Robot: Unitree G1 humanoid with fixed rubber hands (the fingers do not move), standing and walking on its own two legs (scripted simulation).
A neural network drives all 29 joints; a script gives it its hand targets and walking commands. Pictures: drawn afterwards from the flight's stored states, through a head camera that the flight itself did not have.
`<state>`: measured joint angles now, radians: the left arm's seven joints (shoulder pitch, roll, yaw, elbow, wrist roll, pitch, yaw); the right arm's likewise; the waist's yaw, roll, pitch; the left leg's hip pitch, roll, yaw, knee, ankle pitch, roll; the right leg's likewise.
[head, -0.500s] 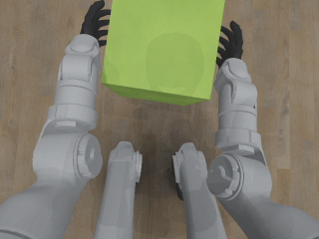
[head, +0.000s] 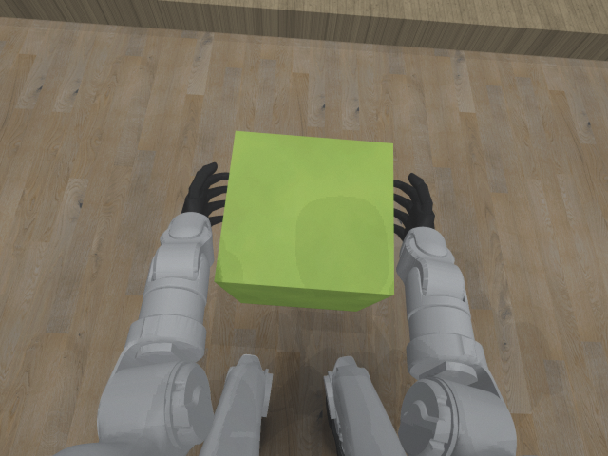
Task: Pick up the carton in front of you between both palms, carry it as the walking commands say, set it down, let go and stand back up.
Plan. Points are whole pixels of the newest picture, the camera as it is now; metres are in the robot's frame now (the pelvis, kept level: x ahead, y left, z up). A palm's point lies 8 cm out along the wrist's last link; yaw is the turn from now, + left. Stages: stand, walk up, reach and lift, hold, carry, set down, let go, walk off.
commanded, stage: reach and lift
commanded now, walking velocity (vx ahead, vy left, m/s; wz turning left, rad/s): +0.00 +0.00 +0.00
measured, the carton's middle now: (305, 235) +0.43 +0.00 -0.11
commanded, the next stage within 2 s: hold in 1.68 s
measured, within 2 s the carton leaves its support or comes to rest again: neither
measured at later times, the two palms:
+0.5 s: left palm (163, 211) +0.36 +0.15 +0.11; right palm (480, 215) +0.36 -0.15 +0.12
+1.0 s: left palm (136, 213) +0.34 +0.14 +0.17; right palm (521, 208) +0.34 -0.15 +0.17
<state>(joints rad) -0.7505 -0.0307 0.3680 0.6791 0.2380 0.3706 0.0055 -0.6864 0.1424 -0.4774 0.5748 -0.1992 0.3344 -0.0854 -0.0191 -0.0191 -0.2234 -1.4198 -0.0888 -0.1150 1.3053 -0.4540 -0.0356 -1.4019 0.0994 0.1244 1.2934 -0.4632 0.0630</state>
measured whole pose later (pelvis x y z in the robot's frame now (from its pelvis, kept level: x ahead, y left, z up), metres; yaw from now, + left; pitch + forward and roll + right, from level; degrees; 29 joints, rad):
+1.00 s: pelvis +0.04 -0.01 +0.14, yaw +1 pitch -3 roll +0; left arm -0.33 -0.16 0.30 0.40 0.31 0.63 0.00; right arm -0.35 0.17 -0.33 0.41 -0.31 0.59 0.00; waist 0.00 0.00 -0.01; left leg -0.20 -0.04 -0.14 0.47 -0.22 -0.02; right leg -0.19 0.04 0.14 0.48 -0.23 0.02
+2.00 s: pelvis +0.05 -0.01 +0.15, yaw +1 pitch -7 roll +0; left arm -0.28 -0.16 0.22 0.26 0.29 0.78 0.00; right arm -0.29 0.16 -0.25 0.27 -0.29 0.75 0.00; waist 0.00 0.00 0.00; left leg -0.05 -0.03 -0.13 0.35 -0.18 -0.02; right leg -0.04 0.03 0.14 0.36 -0.19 0.01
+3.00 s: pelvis +0.27 -0.05 +0.13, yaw +0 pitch +5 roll -1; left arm -0.16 -0.13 0.11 -0.36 0.10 1.22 0.09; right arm -0.17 0.13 -0.10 -0.37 -0.11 1.21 -0.11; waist -0.03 0.05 -0.13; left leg -0.11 0.09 0.13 0.46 -0.42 -0.04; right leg -0.42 -0.03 -0.20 0.52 -0.23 -0.03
